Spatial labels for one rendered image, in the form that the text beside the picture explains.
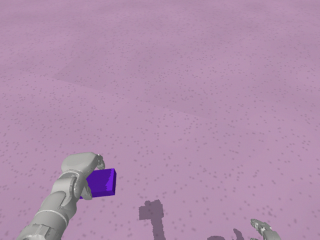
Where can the small box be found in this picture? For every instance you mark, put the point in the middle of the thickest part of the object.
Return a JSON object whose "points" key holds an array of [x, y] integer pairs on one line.
{"points": [[102, 183]]}

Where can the left robot hand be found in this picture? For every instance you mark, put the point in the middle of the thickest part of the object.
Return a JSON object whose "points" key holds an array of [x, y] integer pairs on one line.
{"points": [[85, 163]]}

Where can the right robot hand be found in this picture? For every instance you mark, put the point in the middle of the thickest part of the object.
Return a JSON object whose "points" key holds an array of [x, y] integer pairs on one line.
{"points": [[264, 230]]}

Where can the left robot arm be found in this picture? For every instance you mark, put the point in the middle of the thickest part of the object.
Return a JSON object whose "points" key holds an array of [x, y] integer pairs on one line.
{"points": [[52, 219]]}

